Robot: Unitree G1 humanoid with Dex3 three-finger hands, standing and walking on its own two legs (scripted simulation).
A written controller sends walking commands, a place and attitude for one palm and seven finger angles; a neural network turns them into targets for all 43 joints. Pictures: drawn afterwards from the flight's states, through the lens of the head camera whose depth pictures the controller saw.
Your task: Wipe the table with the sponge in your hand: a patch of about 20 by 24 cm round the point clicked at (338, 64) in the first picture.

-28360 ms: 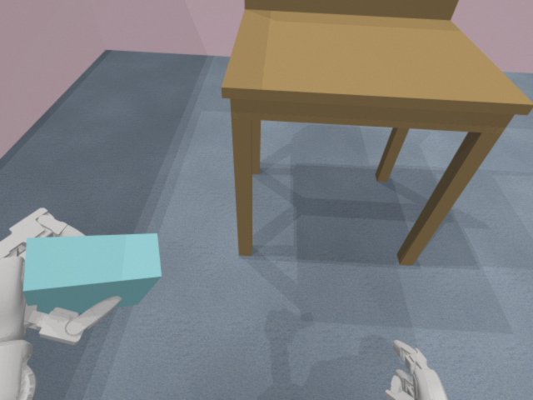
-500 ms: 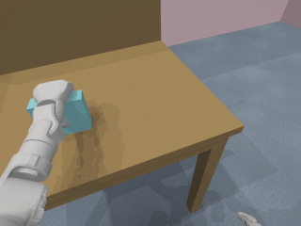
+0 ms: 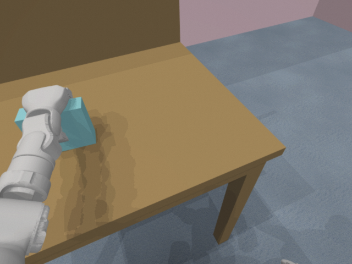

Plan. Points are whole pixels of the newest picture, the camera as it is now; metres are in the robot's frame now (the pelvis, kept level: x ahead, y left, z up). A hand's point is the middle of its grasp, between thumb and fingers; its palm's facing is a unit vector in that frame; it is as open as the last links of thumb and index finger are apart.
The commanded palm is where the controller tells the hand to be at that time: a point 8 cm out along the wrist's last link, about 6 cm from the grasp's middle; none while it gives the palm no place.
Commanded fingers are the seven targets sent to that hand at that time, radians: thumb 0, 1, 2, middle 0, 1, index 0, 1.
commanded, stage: slide back across to the first lane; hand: left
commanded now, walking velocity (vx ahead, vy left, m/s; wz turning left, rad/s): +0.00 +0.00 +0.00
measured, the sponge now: (63, 132) +0.40 +0.30 +0.09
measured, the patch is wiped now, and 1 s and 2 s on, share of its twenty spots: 1.00 1.00 1.00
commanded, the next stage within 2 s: wipe back along the first lane in 0.46 s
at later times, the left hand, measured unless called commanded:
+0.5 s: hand (23, 128) +0.37 +0.37 +0.13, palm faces -0.09 -0.01 -1.00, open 9.5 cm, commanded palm +0.35 +0.36 +0.20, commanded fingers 0.00 0.10 1.30 -1.20 -1.60 -1.20 -1.60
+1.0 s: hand (22, 142) +0.34 +0.35 +0.13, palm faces -0.01 -0.02 -1.00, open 9.5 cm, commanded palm +0.30 +0.34 +0.18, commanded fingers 0.00 0.10 1.30 -1.20 -1.60 -1.20 -1.60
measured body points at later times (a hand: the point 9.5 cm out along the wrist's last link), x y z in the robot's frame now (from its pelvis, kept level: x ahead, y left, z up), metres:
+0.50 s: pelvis +0.02 +0.02 +0.00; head +0.04 +0.00 +0.45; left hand +0.38 +0.36 +0.19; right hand +0.20 -0.22 -0.10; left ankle +0.01 +0.11 -0.74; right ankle +0.00 -0.10 -0.74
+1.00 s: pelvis +0.01 +0.02 +0.00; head +0.01 -0.01 +0.45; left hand +0.33 +0.35 +0.18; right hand +0.21 -0.21 -0.10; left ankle +0.01 +0.11 -0.74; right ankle +0.00 -0.10 -0.74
